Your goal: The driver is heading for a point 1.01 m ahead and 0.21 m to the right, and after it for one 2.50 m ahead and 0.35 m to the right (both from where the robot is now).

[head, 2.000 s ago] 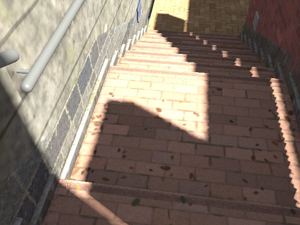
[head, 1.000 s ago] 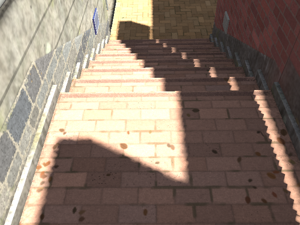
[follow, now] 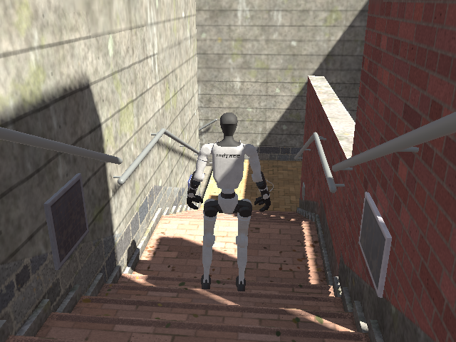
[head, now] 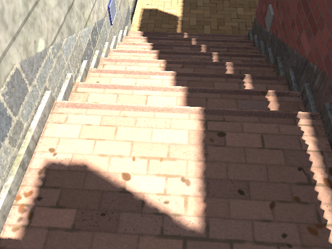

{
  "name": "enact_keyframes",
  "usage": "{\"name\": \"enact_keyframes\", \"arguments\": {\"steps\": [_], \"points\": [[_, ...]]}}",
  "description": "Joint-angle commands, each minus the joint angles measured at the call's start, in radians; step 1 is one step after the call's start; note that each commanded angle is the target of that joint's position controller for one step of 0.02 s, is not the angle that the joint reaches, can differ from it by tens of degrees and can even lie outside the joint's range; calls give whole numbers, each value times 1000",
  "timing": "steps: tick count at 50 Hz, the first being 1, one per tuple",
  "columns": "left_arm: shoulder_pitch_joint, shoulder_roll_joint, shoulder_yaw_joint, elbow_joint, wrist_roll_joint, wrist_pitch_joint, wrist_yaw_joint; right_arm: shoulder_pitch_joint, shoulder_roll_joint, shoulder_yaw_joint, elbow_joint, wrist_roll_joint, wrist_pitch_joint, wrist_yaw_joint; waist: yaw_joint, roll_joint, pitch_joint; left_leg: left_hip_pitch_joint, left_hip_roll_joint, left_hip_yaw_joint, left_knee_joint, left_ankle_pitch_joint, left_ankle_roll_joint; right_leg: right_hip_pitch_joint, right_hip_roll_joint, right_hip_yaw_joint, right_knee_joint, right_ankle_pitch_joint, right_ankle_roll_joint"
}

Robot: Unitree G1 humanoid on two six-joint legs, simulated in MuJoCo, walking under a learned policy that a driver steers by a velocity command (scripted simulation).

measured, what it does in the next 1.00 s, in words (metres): goes down: left foot, then right foot 0.15 m lower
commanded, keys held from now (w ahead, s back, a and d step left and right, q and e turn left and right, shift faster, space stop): no key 0.04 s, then w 0.46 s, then w+e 0.50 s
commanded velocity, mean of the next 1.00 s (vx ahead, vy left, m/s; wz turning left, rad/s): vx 0.37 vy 0.00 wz -0.18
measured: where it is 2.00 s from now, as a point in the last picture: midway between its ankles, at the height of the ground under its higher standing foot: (196, 184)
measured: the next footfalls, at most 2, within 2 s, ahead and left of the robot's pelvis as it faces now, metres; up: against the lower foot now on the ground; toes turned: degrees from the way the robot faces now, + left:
left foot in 0.38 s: +0.08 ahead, +0.17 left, +0.00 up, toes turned +5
right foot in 0.78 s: +0.38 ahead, +0.01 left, -0.15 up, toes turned -1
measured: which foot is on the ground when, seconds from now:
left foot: down 0.00-0.08, up 0.10-0.36, down 0.38-0.76, up 0.78-1.00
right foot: down 0.00-0.36, up 0.38-0.76, down 0.78-1.00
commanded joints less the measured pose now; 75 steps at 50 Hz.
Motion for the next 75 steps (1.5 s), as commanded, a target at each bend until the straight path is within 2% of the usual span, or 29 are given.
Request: {"name": "enact_keyframes", "arguments": {"steps": [1,5,8,11,18,19,20,22,24,25,26,27,33,37,39,40,41,42,43,46,49,55,58,59,60,61,63,66,75], "points": [[-17,123,33,-52,3,-7,1,72,-85,-23,-21,-9,1,-4,-23,-33,-62,86,-38,74,-45,151,21,8,-67,68,-168,271,-20],[136,223,88,-17,68,-16,54,101,-107,-39,-31,-63,-6,-36,59,-154,12,-61,-92,114,167,-127,108,38,-222,272,-328,-331,-217],[213,44,17,-9,88,-53,110,-13,2,7,-101,-85,-32,-70,121,-148,40,-340,-4,-102,359,-137,173,251,-403,522,-353,-288,-295],[273,31,-3,24,57,-58,123,-79,-1,16,-150,-88,-36,-74,148,-58,38,-488,-13,-77,322,-152,143,416,-361,414,-323,-179,-263],[44,142,12,-35,89,-54,53,500,-15,0,-47,-85,-60,-15,-155,18,46,418,-182,198,223,45,109,-418,-115,7,162,-206,-211],[-1,135,16,-24,114,-63,39,589,-57,-5,1,-113,-62,-29,-181,28,74,469,-31,-63,10,278,107,-428,-126,66,468,-284,-149],[64,-13,-4,-112,76,-71,6,660,-216,-25,-60,-88,-87,-38,-155,282,-94,569,184,-599,-200,203,372,-589,67,106,732,-294,-118],[-58,-12,-20,-160,82,-66,34,500,-103,13,-28,-85,-119,-21,-102,61,177,354,347,-808,-263,-320,469,-949,-63,295,789,-73,-100],[6,-27,-40,-106,152,-44,91,218,69,70,-117,-75,-117,-43,-12,-55,57,103,169,-471,-173,-265,353,-648,-118,198,467,291,-73],[79,-43,-51,-63,155,-42,74,244,101,92,-78,-93,-116,-53,18,42,89,-20,139,-403,-86,-135,356,-571,-163,247,471,423,-42],[95,-33,-48,-52,141,-46,64,276,130,99,-76,-83,-117,-74,-5,2,44,-98,70,-235,-63,-104,326,-431,-137,154,318,620,-24],[-19,55,8,-107,-84,-17,71,174,-49,30,-35,88,-87,-113,84,92,118,-290,40,-198,-57,49,265,-309,-70,97,215,640,-10],[-234,-57,-27,-176,-35,36,20,374,14,21,43,50,-48,-123,-62,30,58,-60,65,-118,132,-96,217,-263,-31,74,-83,773,-6],[-133,-20,-4,-123,-39,14,3,345,27,8,37,35,-50,-127,-5,38,55,123,120,-131,399,189,182,-288,-70,69,-194,620,-22],[339,34,43,33,-18,21,19,221,-4,-16,15,14,-72,-101,262,-154,-140,-335,-87,105,1204,-26,122,460,-104,85,-253,860,-204],[305,104,46,23,-2,13,28,351,44,7,-60,14,-101,-83,126,-265,-281,-678,-65,-51,1307,-331,120,776,-250,338,38,881,-291],[233,127,54,-39,-8,19,41,315,-42,-9,-109,19,-124,-76,129,-231,-325,-730,-35,-160,1138,-221,130,743,-301,446,-40,815,-356],[208,180,74,-31,10,25,65,291,-48,-3,-159,65,-133,-74,78,-223,-348,-844,-50,-185,1101,-143,100,739,-399,680,-188,282,-430],[111,102,58,-57,13,31,76,197,-69,-15,-164,56,-118,-103,48,6,-242,-852,-18,-145,1035,-40,94,555,-381,757,-321,-69,-357],[-49,35,31,-110,4,17,87,174,-67,-30,-165,3,-42,-135,-59,30,-49,-609,43,-185,663,41,-20,28,-290,623,-329,125,-337],[-29,79,49,-120,-5,9,113,72,-9,-21,-205,-22,-48,-127,-31,-38,-66,-278,7,-94,331,245,-24,-240,-97,364,-306,298,-252],[144,61,60,-101,-28,45,128,-86,-3,-20,-265,40,-58,-93,58,-91,-83,-135,-95,-105,-36,223,1,-78,-109,480,-246,32,-213],[138,-13,41,-110,-20,35,123,88,-70,-52,-214,34,-91,-93,-46,-109,-133,175,-48,-126,-110,138,85,-138,-46,454,-35,-32,-139],[143,-71,26,-121,-17,26,110,252,-120,-68,-187,-2,-96,-100,-94,40,-222,453,131,-323,-135,68,173,-344,60,302,261,-118,-75],[164,-28,30,-170,-43,12,106,373,-195,-93,-154,-20,-97,-88,-92,376,-290,585,323,-782,-278,-210,320,-592,105,225,510,-250,-49],[147,65,50,-152,-30,8,102,313,-123,-76,-185,-1,-95,-90,-89,260,-217,546,326,-802,-310,-364,313,-693,23,236,633,-187,-34],[68,60,54,-144,-12,18,105,206,-71,-58,-201,2,-68,-98,-63,109,-86,346,241,-556,-326,-223,251,-680,-44,165,669,-4,-16],[77,24,58,-152,-23,38,102,121,-38,-40,-185,12,-52,-89,9,104,-41,144,159,-328,-412,12,225,-539,-91,130,602,101,-3],[-72,6,54,-207,-9,52,82,188,-86,-55,-89,26,-62,-100,-34,86,-12,234,168,6,-443,260,204,-480,-111,81,210,422,38]]}}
